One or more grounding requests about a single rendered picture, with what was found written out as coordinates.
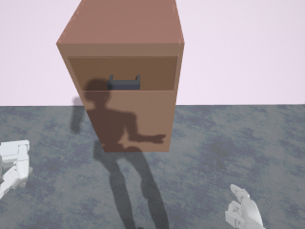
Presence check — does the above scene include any handle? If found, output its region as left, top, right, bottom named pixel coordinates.
left=107, top=74, right=140, bottom=90

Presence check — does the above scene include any drawer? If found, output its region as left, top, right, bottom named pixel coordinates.
left=69, top=56, right=176, bottom=91

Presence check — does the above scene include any robot right hand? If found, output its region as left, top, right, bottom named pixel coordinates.
left=225, top=184, right=263, bottom=229

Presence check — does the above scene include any robot left hand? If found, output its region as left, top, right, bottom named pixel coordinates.
left=0, top=140, right=32, bottom=200

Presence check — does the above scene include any cabinet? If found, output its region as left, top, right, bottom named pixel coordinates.
left=56, top=0, right=185, bottom=153

